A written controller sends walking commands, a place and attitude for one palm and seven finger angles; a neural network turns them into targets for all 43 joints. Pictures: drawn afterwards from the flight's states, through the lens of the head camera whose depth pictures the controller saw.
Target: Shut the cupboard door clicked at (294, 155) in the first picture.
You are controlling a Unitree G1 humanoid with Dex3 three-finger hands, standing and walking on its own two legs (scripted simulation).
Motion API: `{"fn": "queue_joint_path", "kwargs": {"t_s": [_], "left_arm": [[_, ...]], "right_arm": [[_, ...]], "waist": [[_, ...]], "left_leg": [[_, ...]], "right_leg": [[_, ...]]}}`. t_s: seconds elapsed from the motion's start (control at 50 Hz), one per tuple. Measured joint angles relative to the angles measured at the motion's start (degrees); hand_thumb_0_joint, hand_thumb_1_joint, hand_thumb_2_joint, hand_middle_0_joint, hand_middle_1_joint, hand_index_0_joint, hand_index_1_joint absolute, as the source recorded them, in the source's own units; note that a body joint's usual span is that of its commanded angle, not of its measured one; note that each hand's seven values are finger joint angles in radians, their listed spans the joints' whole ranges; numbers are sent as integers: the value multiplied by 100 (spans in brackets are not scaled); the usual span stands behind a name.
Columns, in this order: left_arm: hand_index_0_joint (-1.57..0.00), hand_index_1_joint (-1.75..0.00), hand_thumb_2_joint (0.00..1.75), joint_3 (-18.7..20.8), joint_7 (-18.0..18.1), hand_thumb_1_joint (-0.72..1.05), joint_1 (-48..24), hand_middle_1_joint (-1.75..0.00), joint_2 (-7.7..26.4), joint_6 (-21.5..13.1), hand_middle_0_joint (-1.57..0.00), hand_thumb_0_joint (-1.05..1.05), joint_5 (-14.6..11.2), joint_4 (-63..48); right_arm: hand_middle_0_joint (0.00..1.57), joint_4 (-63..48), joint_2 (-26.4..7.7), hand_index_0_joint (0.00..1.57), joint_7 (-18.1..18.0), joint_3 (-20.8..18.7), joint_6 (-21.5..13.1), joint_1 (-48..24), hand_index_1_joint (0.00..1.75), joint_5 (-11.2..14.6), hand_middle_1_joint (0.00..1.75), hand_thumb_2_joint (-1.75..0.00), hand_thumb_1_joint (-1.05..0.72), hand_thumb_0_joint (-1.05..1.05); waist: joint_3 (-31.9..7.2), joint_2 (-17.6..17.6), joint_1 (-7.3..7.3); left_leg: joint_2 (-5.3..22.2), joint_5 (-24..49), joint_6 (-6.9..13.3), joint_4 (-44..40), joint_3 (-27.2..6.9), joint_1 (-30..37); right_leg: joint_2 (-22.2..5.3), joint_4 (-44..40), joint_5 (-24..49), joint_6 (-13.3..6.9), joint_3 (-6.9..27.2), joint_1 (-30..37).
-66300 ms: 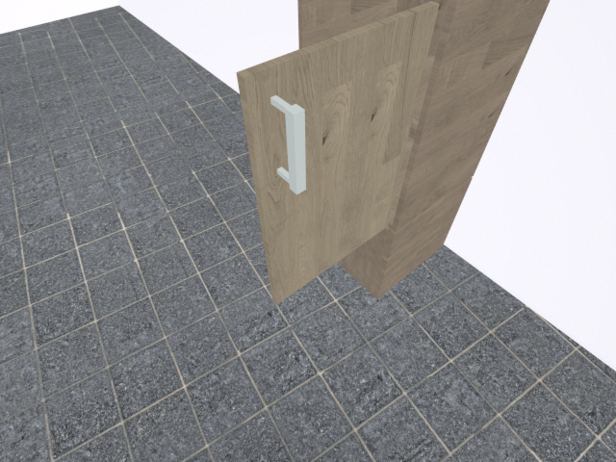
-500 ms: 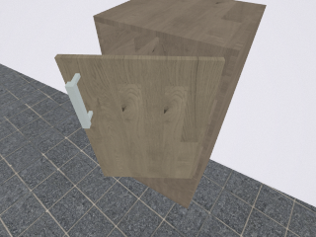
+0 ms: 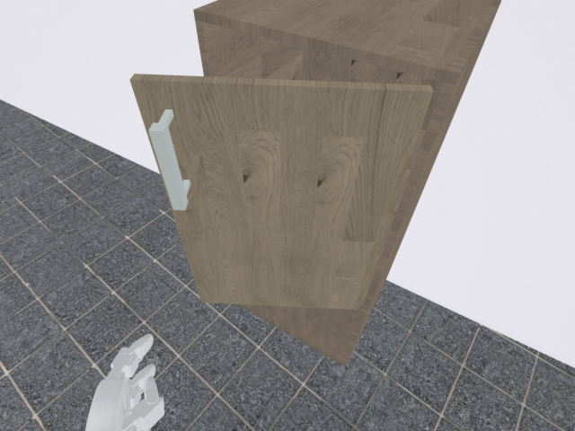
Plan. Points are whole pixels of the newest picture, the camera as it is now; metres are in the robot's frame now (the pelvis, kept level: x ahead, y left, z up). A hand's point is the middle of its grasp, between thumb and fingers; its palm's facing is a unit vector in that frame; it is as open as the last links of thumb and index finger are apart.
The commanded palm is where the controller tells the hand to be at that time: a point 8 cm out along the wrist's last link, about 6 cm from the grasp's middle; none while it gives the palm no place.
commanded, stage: raise the hand and make a fist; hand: left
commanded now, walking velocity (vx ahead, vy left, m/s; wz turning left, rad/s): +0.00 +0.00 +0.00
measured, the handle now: (174, 162) +0.46 +0.19 +0.15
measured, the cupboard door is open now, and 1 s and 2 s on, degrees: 28 28 28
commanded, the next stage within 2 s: bring the fist close to the handle in 1.76 s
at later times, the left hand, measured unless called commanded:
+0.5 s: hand (168, 381) +0.18 +0.16 +0.03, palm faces -0.02 -1.00 -0.06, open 5.0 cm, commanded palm +0.15 +0.22 +0.03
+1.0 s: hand (144, 324) +0.23 +0.18 +0.09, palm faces +0.00 -1.00 -0.05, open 3.1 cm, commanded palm +0.20 +0.23 +0.10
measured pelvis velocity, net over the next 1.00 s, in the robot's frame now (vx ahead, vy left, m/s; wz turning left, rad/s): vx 0.03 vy -0.02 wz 0.02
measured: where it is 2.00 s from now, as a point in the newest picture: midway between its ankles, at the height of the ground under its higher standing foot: outside the picture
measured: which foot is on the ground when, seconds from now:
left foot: down 0.00-1.00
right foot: down 0.00-1.00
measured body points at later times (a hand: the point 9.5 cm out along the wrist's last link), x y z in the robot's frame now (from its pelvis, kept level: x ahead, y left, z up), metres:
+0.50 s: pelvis +0.00 -0.03 -0.06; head +0.03 -0.03 +0.39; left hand +0.18 +0.21 +0.03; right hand +0.23 -0.23 -0.11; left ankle +0.03 +0.08 -0.72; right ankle +0.02 -0.14 -0.72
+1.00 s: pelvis +0.03 -0.02 -0.02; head +0.04 -0.02 +0.43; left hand +0.22 +0.23 +0.09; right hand +0.22 -0.25 -0.07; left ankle +0.03 +0.08 -0.72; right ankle +0.02 -0.14 -0.72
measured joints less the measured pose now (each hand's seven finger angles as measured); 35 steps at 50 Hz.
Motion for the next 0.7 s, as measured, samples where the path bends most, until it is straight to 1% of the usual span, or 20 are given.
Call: {"fn": "queue_joint_path", "kwargs": {"t_s": [0.04, 0.06, 0.1, 0.12, 0.14, 0.16, 0.18, 0.2, 0.24, 0.28, 0.3, 0.34, 0.4, 0.44, 0.46, 0.52, 0.56, 0.58, 0.62, 0.7], "left_arm": [[-24, -34, 90, 142, -241, 91, -400, -35, -98, -788, -24, 1, -92, -157], [-26, -36, 90, 231, -461, 91, -566, -36, -132, -1238, -25, 1, -170, -156], [-28, -39, 90, 393, -1066, 91, -770, -39, -151, -2132, -28, 0, -346, -112], [-30, -40, 90, 463, -1393, 91, -803, -41, -127, -2477, -29, 0, -392, -87], [-31, -42, 90, 514, -1674, 91, -774, -42, -83, -2661, -31, 0, -438, -96], [-33, -44, 90, 540, -1896, 91, -689, -44, -32, -2684, -33, 0, -494, -144], [-35, -45, 90, 552, -2055, 90, -558, -46, 18, -2585, -34, 0, -552, -219], [-36, -47, 90, 554, -2144, 90, -392, -48, 60, -2410, -36, 0, -609, -312], [-40, -51, 90, 553, -2135, 90, -6, -52, 126, -2042, -40, 0, -685, -539], [-44, -55, 90, 569, -1966, 90, 357, -55, 176, -1843, -43, 1, -704, -841], [-45, -57, 90, 577, -1876, 90, 494, -57, 201, -1833, -45, 1, -695, -1013], [-49, -61, 90, 591, -1770, 90, 618, -61, 259, -1950, -49, 1, -685, -1366], [-54, -67, 90, 619, -1898, 90, 441, -67, 302, -2152, -54, 2, -740, -1723], [-58, -71, 90, 625, -2097, 90, 178, -71, 327, -2042, -58, 1, -778, -1803], [-60, -73, 90, 634, -2203, 90, 54, -73, 349, -1895, -59, 1, -796, -1806], [-65, -79, 90, 719, -2420, 90, -163, -79, 443, -1297, -65, 1, -867, -1757], [-69, -83, 90, 833, -2444, 89, -155, -83, 485, -966, -69, 1, -956, -1732], [-71, -85, 90, 902, -2428, 89, -118, -85, 492, -866, -71, 1, -1009, -1733], [-74, -89, 90, 1043, -2372, 89, -26, -89, 492, -799, -74, 1, -1090, -1762], [-82, -97, 90, 1205, -2343, 90, 107, -97, 459, -950, -81, 1, -1196, -1871]], "right_arm": [[20, -336, -114, 20, 131, -61, -185, -155, 30, -69, 30, -90, -91, 2], [20, -509, -147, 20, 207, -98, -231, -264, 30, -113, 30, -90, -91, 2], [20, -874, -187, 20, 348, -167, -238, -513, 30, -191, 30, -90, -91, 2], [20, -1063, -200, 20, 406, -208, -204, -634, 30, -198, 30, -90, -91, 2], [20, -1258, -215, 20, 441, -244, -144, -742, 30, -181, 30, -90, -91, 2], [20, -1452, -237, 20, 454, -274, -74, -833, 30, -145, 30, -90, -91, 2], [20, -1635, -264, 20, 442, -294, -5, -910, 30, -100, 30, -90, -91, 2], [20, -1805, -295, 20, 410, -305, 57, -969, 30, -59, 30, -90, -90, 2], [20, -2077, -356, 20, 317, -310, 126, -1038, 30, -21, 30, -90, -90, 2], [20, -2252, -387, 20, 222, -292, 131, -1069, 30, -21, 30, -90, -90, 2], [20, -2301, -393, 20, 181, -274, 112, -1075, 30, -29, 30, -90, -90, 2], [20, -2318, -395, 20, 112, -204, 53, -1087, 30, -57, 30, -90, -90, 1], [20, -2200, -341, 20, 58, -49, 26, -1144, 30, -59, 30, -90, -90, 1], [20, -2099, -260, 20, 30, 56, 78, -1174, 30, -29, 30, -90, -90, 1], [20, -2057, -202, 20, 17, 100, 126, -1169, 30, -11, 30, -90, -90, 1], [20, -1974, -16, 20, -26, 192, 292, -1065, 30, 29, 30, -90, -90, 1], [20, -1943, 66, 20, -50, 217, 377, -936, 30, 35, 30, -90, -90, 2], [20, -1928, 89, 20, -59, 218, 400, -862, 30, 33, 30, -90, -90, 2], [20, -1890, 89, 20, -70, 197, 415, -712, 30, 24, 30, -90, -90, 2], [20, -1799, -70, 20, -61, 106, 366, -492, 30, 28, 30, -90, -90, 2]], "waist": [[-201, 64, -78], [-309, 53, -85], [-481, -23, -60], [-527, -71, -30], [-553, -117, 9], [-558, -152, 49], [-548, -175, 95], [-534, -184, 145], [-538, -160, 252], [-537, -111, 363], [-532, -82, 419], [-523, -25, 524], [-497, 75, 611], [-461, 149, 618], [-451, 176, 608], [-443, 219, 526], [-452, 238, 448], [-460, 241, 413], [-476, 238, 365], [-467, 237, 341]], "left_leg": [[-11, -99, -24, 387, -57, -477], [0, -169, -44, 619, -47, -756], [53, -356, -63, 1160, -3, -1326], [89, -463, -51, 1435, 18, -1571], [122, -566, -28, 1684, 32, -1773], [147, -659, -18, 1897, 32, -1927], [164, -740, -39, 2068, 20, -2034], [174, -806, -63, 2200, -4, -2108], [189, -911, -89, 2391, -86, -2229], [210, -987, -123, 2525, -204, -2316], [221, -1017, -142, 2580, -271, -2353], [240, -1068, -174, 2680, -404, -2433], [271, -1119, -222, 2782, -563, -2519], [296, -1128, -251, 2775, -618, -2503], [308, -1122, -262, 2735, -621, -2470], [335, -1073, -274, 2494, -560, -2263], [345, -1031, -269, 2282, -496, -2074], [346, -1009, -266, 2173, -463, -1979], [342, -967, -260, 1973, -404, -1805], [311, -904, -237, 1704, -348, -1563]], "right_leg": [[30, 371, -123, -12, 32, -450], [53, 621, -205, -28, 76, -743], [101, 1177, -377, -42, 150, -1343], [128, 1448, -461, -33, 176, -1600], [154, 1694, -541, -19, 193, -1811], [172, 1905, -628, -8, 197, -1968], [183, 2075, -709, -14, 188, -2073], [191, 2200, -775, -25, 168, -2137], [204, 2350, -884, -49, 90, -2212], [226, 2408, -956, -85, -26, -2227], [240, 2417, -982, -104, -91, -2222], [265, 2430, -1026, -142, -221, -2221], [308, 2424, -1065, -187, -374, -2213], [340, 2370, -1059, -205, -425, -2167], [354, 2323, -1048, -211, -428, -2134], [383, 2110, -990, -212, -366, -1971], [394, 1931, -941, -201, -304, -1821], [396, 1841, -917, -192, -272, -1746], [394, 1677, -873, -176, -215, -1608], [369, 1440, -814, -145, -162, -1391]]}}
